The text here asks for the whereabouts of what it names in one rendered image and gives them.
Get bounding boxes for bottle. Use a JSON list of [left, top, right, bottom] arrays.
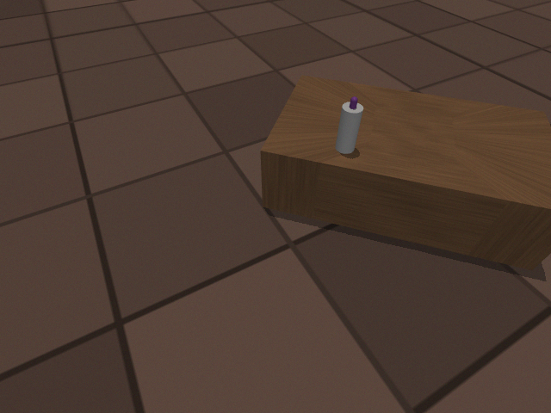
[[335, 96, 363, 154]]

